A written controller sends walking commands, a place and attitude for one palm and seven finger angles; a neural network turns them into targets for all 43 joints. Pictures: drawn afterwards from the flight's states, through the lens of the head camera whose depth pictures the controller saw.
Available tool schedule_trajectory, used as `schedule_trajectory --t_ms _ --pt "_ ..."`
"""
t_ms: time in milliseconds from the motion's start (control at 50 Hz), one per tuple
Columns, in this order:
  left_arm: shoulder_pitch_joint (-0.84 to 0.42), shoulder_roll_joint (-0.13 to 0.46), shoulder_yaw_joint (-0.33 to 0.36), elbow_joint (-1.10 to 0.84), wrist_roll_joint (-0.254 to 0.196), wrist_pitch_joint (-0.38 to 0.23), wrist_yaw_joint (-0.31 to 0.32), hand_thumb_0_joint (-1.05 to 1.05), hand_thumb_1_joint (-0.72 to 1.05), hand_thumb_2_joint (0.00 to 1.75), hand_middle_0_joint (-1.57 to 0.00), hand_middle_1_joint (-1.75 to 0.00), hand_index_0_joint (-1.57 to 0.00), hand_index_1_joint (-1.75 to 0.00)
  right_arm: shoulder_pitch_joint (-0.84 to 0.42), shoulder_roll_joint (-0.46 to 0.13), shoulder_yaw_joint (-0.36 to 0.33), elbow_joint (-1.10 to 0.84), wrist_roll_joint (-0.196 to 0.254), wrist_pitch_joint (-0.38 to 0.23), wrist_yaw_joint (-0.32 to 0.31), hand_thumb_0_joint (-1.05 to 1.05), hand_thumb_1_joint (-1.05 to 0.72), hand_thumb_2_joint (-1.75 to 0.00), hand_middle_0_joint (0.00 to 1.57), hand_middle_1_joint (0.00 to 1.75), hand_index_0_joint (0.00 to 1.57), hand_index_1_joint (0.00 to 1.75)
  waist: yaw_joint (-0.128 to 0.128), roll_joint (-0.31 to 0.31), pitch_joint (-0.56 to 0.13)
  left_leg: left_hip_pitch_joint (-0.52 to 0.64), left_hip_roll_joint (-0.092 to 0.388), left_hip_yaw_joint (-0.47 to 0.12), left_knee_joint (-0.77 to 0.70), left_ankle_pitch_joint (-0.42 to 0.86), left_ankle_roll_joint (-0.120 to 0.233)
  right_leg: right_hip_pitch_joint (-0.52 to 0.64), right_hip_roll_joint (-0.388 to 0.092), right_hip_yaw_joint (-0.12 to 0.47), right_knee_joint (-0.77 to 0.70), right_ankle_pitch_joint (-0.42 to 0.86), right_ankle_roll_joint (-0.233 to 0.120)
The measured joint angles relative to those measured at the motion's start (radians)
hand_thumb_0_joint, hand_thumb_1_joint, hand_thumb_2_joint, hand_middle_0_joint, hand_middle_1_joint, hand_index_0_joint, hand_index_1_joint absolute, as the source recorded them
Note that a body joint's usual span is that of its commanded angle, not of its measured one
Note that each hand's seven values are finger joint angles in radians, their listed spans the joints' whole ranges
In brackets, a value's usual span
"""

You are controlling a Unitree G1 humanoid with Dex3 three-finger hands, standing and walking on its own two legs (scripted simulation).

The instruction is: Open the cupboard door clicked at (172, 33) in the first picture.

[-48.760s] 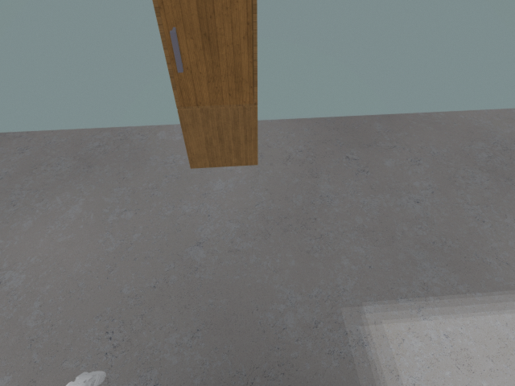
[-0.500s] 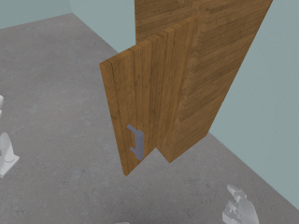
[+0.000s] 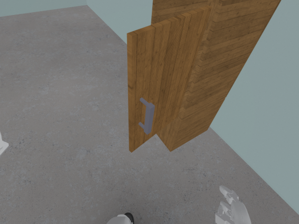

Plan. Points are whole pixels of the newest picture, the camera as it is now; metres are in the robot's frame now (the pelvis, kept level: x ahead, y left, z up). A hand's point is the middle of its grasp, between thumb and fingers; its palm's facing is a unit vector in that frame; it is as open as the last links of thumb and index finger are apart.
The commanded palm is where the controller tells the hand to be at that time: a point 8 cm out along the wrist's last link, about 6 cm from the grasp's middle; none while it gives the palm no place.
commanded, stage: stop stepping back and stand still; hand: left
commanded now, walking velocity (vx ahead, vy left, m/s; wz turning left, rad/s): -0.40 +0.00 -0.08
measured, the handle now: (145, 116) +0.49 +0.05 -0.06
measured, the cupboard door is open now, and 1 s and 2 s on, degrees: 100 100 100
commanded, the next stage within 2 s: let the arm hang, fingers relaxed in 1.48 s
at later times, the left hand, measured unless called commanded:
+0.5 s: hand (15, 211) +0.11 +0.21 +0.19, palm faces +0.26 -0.81 -0.53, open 7.4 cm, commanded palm +0.07 +0.26 +0.19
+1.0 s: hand out of the picture +0.12 +0.25 +0.18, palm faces +0.33 -0.83 -0.46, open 7.4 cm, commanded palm +0.07 +0.29 +0.19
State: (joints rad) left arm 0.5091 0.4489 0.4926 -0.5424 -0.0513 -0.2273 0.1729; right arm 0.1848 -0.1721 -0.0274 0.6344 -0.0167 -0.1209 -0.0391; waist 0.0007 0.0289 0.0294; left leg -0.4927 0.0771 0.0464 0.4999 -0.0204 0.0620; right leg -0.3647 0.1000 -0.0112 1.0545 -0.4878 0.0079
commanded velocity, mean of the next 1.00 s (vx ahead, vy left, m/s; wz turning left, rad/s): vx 0.12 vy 0.02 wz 0.00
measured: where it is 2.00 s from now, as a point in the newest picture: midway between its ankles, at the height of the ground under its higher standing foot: outside the picture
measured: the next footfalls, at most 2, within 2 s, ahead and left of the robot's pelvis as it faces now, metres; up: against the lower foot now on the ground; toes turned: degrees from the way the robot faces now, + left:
right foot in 0.12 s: -0.10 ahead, -0.07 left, +0.00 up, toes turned -10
left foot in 0.24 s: +0.08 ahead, +0.07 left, +0.00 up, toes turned -5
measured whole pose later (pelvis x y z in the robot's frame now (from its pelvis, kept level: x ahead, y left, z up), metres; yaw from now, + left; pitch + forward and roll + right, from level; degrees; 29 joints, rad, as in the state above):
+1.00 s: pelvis -0.11 +0.02 +0.01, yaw -8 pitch -1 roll +0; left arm 0.52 0.39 0.40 -0.43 -0.03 -0.21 0.15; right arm 0.19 -0.20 0.00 0.62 0.00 -0.12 -0.06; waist 0.00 0.01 0.00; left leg -0.22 0.05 0.07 0.51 -0.27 -0.02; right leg -0.19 0.04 -0.06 0.49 -0.29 -0.05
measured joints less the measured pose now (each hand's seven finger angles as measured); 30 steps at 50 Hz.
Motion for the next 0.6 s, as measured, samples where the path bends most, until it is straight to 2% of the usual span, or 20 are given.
schedule_trajectory --t_ms 60,100,120,140,180,220,240,280,300,360,420,440,460,500,540,600 --pt "0.029 -0.023 -0.016 -0.011 -0.019 0.008 0.005 0.01 0.89 0.90 -0.21 -0.30 -0.21 -0.30 -0.007 0.007 0.015 0.006 -0.007 -0.014 0.006 0.02 -0.90 -0.90 0.20 0.30 0.21 0.30 0.021 -0.005 -0.042 -0.021 0.012 0.029 -0.080 0.062 -0.013 0.148 -0.020 -0.029 -0.240 -0.060 -0.023" --pt "0.023 -0.022 -0.022 -0.016 -0.023 0.005 0.002 0.01 0.89 0.90 -0.21 -0.30 -0.21 -0.30 -0.024 0.016 0.024 -0.003 -0.012 -0.019 0.009 0.02 -0.90 -0.90 0.20 0.30 0.21 0.30 0.038 -0.035 -0.051 -0.060 0.003 0.063 -0.092 0.053 -0.035 0.241 -0.047 -0.014 -0.473 -0.039 -0.055" --pt "0.017 -0.015 -0.018 -0.022 -0.019 -0.003 0.002 0.01 0.89 0.90 -0.21 -0.30 -0.21 -0.30 -0.041 0.019 0.031 -0.010 -0.012 -0.019 0.010 0.02 -0.90 -0.90 0.20 0.30 0.21 0.30 0.053 -0.064 -0.049 -0.100 -0.009 0.083 -0.049 -0.007 -0.060 0.254 -0.074 0.027 -0.563 -0.002 -0.056" --pt "-0.003 -0.029 -0.036 -0.014 -0.008 -0.011 -0.001 0.01 0.89 0.90 -0.21 -0.30 -0.21 -0.30 -0.058 0.008 0.032 -0.001 -0.015 -0.017 0.009 0.01 -0.90 -0.90 0.20 0.30 0.21 0.30 0.059 -0.046 -0.029 -0.128 -0.006 0.060 0.027 -0.095 -0.078 0.241 -0.065 0.036 -0.560 0.031 -0.033" --pt "-0.025 -0.037 -0.077 -0.001 0.009 -0.009 -0.008 0.01 0.89 0.90 -0.21 -0.30 -0.21 -0.30 -0.054 -0.003 0.035 0.027 -0.013 -0.006 0.004 0.01 -0.90 -0.90 0.20 0.30 0.21 0.30 0.056 -0.035 -0.016 -0.122 -0.040 0.014 0.176 -0.208 -0.091 0.244 -0.064 0.045 -0.539 0.052 -0.010" --pt "-0.009 -0.027 -0.083 -0.008 0.011 0.005 -0.015 0.01 0.89 0.90 -0.21 -0.30 -0.21 -0.30 -0.020 -0.003 0.047 0.028 0.000 0.009 -0.007 0.02 -0.90 -0.90 0.20 0.30 0.21 0.30 0.039 -0.053 -0.034 -0.033 -0.073 0.008 0.160 -0.167 -0.082 0.248 -0.076 0.059 -0.523 0.049 -0.001" --pt "0.005 -0.023 -0.077 -0.014 0.007 0.015 -0.018 0.01 0.89 0.90 -0.21 -0.30 -0.22 -0.30 0.001 -0.011 0.050 0.016 0.006 0.009 -0.013 0.02 -0.90 -0.90 0.20 0.30 0.21 0.30 0.028 -0.044 -0.049 0.029 -0.075 -0.003 0.102 -0.128 -0.066 0.241 -0.068 0.059 -0.500 0.041 0.002" --pt "-0.017 -0.004 -0.063 0.015 -0.003 0.027 -0.023 0.01 0.89 0.90 -0.21 -0.30 -0.22 -0.30 0.014 -0.005 0.040 0.015 0.013 0.000 -0.028 0.02 -0.90 -0.90 0.20 0.30 0.21 0.30 -0.010 -0.063 -0.047 0.048 -0.101 -0.004 0.071 -0.124 -0.015 0.211 -0.082 0.058 -0.433 0.020 0.006" --pt "-0.030 0.002 -0.056 0.035 -0.006 0.034 -0.023 0.01 0.89 0.90 -0.22 -0.30 -0.22 -0.30 0.016 0.000 0.039 0.018 0.011 -0.005 -0.033 0.02 -0.90 -0.90 0.20 0.30 0.21 0.30 -0.021 -0.073 -0.041 0.058 -0.106 0.002 0.048 -0.108 -0.006 0.188 -0.080 0.064 -0.393 -0.002 0.004" --pt "-0.010 0.010 -0.034 0.059 -0.012 0.057 -0.018 0.01 0.89 0.90 -0.21 -0.30 -0.22 -0.30 0.033 0.008 0.044 0.010 -0.002 -0.013 -0.033 0.02 -0.90 -0.90 0.20 0.30 0.21 0.30 -0.051 -0.073 -0.036 0.101 -0.097 0.005 -0.062 -0.059 -0.027 0.132 -0.049 0.028 -0.329 -0.035 -0.019" --pt "0.075 0.017 -0.033 0.021 -0.012 0.070 -0.016 0.01 0.89 0.90 -0.21 -0.30 -0.21 -0.30 0.070 0.002 0.044 -0.018 -0.006 -0.007 -0.026 0.02 -0.90 -0.90 0.20 0.30 0.21 0.30 -0.069 -0.058 -0.047 0.106 -0.086 0.004 -0.100 -0.121 -0.048 0.173 -0.028 -0.055 -0.490 -0.018 -0.043" --pt "0.106 0.024 -0.030 -0.001 -0.008 0.070 -0.018 0.01 0.89 0.90 -0.21 -0.30 -0.21 -0.30 0.080 -0.003 0.041 -0.030 -0.007 -0.001 -0.024 0.02 -0.90 -0.90 0.20 0.30 0.21 0.30 -0.066 -0.064 -0.052 0.076 -0.091 0.014 -0.055 -0.196 -0.057 0.184 -0.032 -0.053 -0.558 0.005 -0.063" --pt "0.124 0.024 -0.035 -0.016 -0.002 0.068 -0.022 0.01 0.89 0.90 -0.21 -0.30 -0.21 -0.30 0.082 -0.012 0.036 -0.027 -0.008 0.008 -0.023 0.02 -0.90 -0.90 0.20 0.30 0.21 0.30 -0.055 -0.061 -0.051 0.034 -0.091 0.010 0.041 -0.261 -0.065 0.173 -0.032 -0.052 -0.572 0.096 -0.086" --pt "0.135 0.015 -0.055 -0.018 0.007 0.055 -0.030 0.01 0.89 0.90 -0.21 -0.30 -0.22 -0.30 0.092 -0.031 0.026 0.008 -0.012 0.027 -0.022 0.01 -0.90 -0.90 0.20 0.30 0.21 0.30 -0.028 -0.062 -0.060 -0.046 -0.098 -0.010 0.303 -0.296 -0.079 0.155 -0.039 -0.046 -0.563 0.201 -0.115" --pt "0.120 -0.008 -0.074 0.027 0.018 0.033 -0.029 0.01 0.89 0.90 -0.22 -0.30 -0.22 -0.30 0.115 -0.048 0.018 0.042 -0.010 0.038 -0.027 0.02 -0.90 -0.90 0.20 0.30 0.21 0.30 -0.009 -0.058 -0.084 -0.079 -0.090 -0.015 0.468 -0.267 -0.082 0.159 -0.043 -0.038 -0.578 0.215 -0.118" --pt "0.056 -0.043 -0.088 0.135 0.029 0.014 -0.022 0.01 0.89 0.90 -0.22 -0.30 -0.22 -0.30 0.145 -0.067 0.005 0.072 -0.001 0.036 -0.044 0.02 -0.90 -0.90 0.20 0.30 0.21 0.30 -0.007 -0.046 -0.108 -0.053 -0.063 -0.012 0.487 -0.236 -0.074 0.175 -0.055 -0.046 -0.613 0.226 -0.109"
